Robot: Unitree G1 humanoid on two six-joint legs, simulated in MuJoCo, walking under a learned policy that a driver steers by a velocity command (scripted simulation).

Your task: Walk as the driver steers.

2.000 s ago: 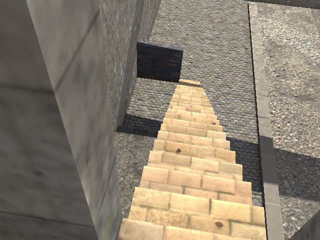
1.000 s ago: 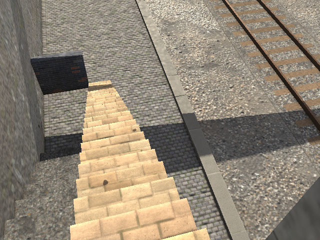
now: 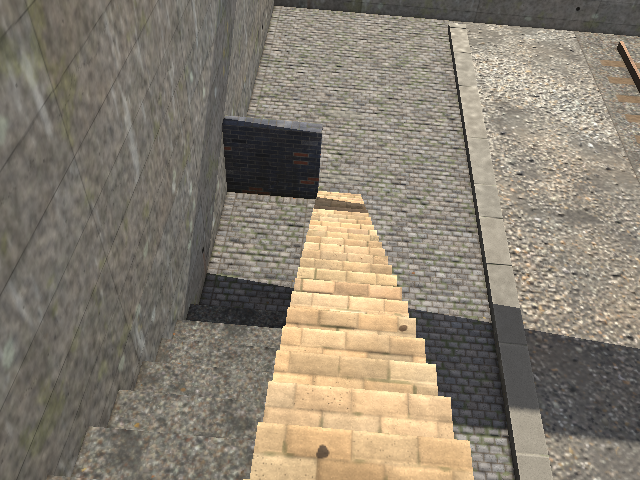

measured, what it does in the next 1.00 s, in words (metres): goes down: right foot 0.19 m lower, then left foot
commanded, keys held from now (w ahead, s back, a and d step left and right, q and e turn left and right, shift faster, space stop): w+e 0.44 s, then w+q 0.56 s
